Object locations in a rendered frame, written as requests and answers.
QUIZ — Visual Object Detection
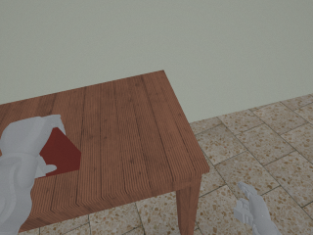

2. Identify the robot right hand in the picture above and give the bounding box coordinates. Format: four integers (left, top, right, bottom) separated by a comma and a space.
233, 181, 271, 226

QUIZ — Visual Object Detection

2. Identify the sponge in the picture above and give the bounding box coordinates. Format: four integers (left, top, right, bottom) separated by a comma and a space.
38, 127, 81, 178

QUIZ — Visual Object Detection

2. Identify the robot left hand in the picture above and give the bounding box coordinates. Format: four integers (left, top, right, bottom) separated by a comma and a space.
0, 115, 66, 178

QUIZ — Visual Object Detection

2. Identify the robot left forearm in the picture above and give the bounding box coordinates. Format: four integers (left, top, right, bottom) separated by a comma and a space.
0, 152, 38, 235

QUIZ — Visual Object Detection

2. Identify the table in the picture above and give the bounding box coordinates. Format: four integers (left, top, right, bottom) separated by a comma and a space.
0, 70, 210, 235

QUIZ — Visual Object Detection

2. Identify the robot right forearm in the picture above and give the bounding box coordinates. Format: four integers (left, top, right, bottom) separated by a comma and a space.
251, 217, 282, 235

